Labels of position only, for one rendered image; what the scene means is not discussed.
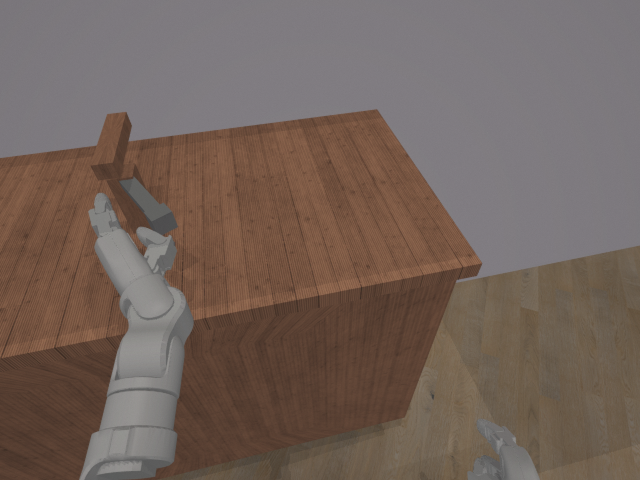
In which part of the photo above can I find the left robot hand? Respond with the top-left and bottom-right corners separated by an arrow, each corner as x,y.
88,193 -> 177,296

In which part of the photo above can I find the tap lever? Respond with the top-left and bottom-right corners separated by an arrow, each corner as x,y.
119,177 -> 178,235

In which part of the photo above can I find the right robot hand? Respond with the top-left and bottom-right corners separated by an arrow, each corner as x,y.
467,419 -> 540,480

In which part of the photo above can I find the robot left forearm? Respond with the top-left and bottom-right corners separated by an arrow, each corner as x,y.
79,274 -> 194,480

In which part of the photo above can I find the counter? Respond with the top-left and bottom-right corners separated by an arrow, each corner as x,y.
0,109 -> 482,480

